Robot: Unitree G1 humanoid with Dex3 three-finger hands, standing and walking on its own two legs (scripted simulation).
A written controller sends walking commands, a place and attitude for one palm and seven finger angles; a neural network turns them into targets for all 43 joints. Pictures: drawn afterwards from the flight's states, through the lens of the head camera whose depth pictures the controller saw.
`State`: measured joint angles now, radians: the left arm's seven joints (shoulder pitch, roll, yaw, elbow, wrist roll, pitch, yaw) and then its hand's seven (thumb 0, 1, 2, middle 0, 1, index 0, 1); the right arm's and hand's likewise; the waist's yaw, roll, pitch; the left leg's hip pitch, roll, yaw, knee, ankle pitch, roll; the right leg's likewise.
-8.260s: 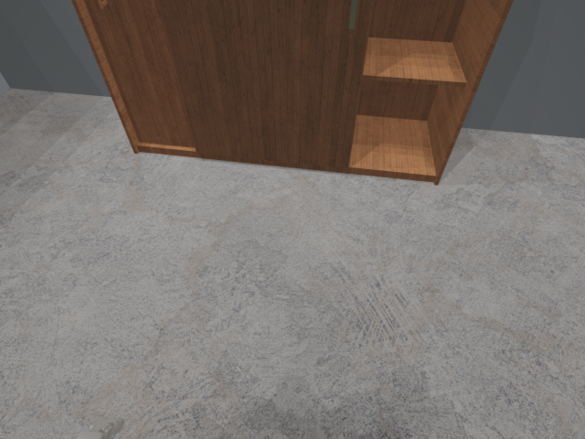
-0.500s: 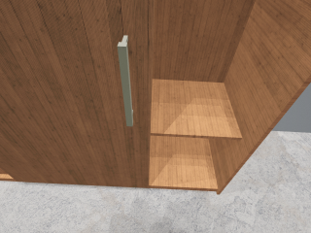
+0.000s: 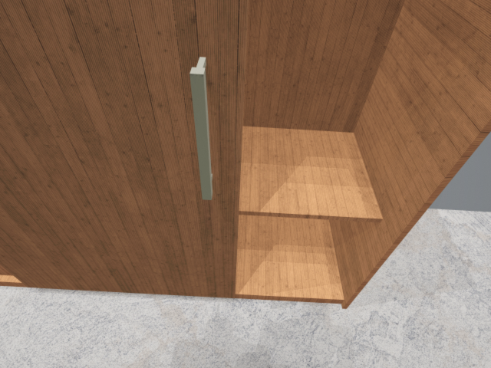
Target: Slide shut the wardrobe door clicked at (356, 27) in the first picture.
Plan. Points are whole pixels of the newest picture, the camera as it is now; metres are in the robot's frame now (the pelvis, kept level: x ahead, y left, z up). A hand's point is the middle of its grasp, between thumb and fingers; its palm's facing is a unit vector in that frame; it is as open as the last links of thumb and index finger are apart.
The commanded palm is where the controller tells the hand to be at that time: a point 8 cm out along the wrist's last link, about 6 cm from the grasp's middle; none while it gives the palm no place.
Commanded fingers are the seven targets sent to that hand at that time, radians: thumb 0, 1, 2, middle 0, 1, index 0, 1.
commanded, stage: look again from close up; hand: left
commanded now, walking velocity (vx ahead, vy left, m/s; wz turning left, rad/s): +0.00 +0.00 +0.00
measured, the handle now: (205, 138) +0.48 +0.12 +0.12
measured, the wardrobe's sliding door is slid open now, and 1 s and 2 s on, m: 0.45 0.45 0.45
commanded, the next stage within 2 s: raise the hand with hooked fingers in 0.74 s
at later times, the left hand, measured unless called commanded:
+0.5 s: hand out of the picture -0.05 +0.15 -0.18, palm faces +0.05 -0.99 -0.14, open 7.4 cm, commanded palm none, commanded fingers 0.00 0.90 0.90 -0.20 -0.30 -0.20 -0.30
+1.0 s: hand out of the picture +0.09 +0.19 -0.10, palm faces +0.18 -0.93 -0.31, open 7.3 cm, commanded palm +0.10 +0.20 -0.05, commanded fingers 0.00 0.69 0.81 -0.22 -0.44 -0.22 -0.44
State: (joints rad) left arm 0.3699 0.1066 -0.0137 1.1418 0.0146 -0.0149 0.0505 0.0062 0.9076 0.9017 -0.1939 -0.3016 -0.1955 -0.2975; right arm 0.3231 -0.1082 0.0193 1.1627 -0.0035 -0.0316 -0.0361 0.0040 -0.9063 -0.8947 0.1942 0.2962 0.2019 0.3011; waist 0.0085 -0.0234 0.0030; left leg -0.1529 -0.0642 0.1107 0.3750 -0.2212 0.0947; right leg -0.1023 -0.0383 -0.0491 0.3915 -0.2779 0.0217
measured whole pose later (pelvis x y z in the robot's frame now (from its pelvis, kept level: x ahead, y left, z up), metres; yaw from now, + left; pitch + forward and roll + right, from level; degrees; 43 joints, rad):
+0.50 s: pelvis +0.00 +0.00 +0.00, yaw +0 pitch -1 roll +0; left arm 0.37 0.10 -0.01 1.15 0.02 -0.01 0.05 0.01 0.91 0.90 -0.19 -0.30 -0.20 -0.30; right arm 0.34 -0.10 0.02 1.16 0.00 -0.03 -0.04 0.00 -0.91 -0.89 0.19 0.30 0.20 0.30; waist 0.01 -0.02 0.00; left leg -0.15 -0.07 0.11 0.37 -0.21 0.10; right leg -0.11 -0.04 -0.05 0.40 -0.28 0.02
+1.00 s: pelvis -0.02 -0.02 -0.01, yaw +2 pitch +2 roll +3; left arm 0.50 0.25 0.02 0.27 -0.11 0.08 0.12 0.08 0.96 0.88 -0.20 -0.33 -0.20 -0.33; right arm 0.38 -0.22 0.01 0.91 0.06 -0.28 -0.07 0.03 -0.93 -0.89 0.20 0.30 0.21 0.30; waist -0.03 -0.01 0.01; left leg -0.27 -0.10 0.10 0.44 -0.21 0.07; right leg -0.30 -0.03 -0.02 0.59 -0.31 -0.03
